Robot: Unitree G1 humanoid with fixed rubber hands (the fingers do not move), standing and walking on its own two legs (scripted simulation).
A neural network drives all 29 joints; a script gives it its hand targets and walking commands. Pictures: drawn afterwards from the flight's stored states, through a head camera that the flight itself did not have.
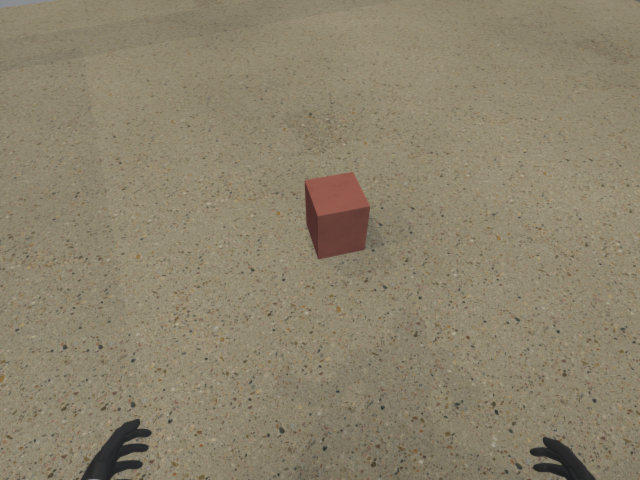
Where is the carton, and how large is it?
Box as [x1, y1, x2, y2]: [305, 172, 369, 258]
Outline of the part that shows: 352,172 305,180 306,223 318,258 364,249 369,205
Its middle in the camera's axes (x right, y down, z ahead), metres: +0.06 -0.10 +1.55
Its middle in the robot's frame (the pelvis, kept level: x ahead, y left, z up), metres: +1.15 -0.03 -0.64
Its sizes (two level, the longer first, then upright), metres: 0.206 0.200 0.251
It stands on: the floor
